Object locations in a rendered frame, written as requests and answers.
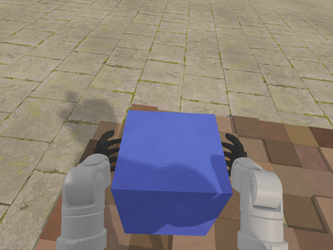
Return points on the carton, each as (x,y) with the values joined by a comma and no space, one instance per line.
(171,176)

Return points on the robot left hand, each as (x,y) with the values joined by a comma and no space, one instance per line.
(103,145)

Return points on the robot right hand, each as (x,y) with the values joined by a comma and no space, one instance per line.
(237,150)

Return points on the left robot forearm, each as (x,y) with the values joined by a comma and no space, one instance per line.
(83,204)

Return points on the right robot forearm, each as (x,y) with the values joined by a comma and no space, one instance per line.
(261,206)

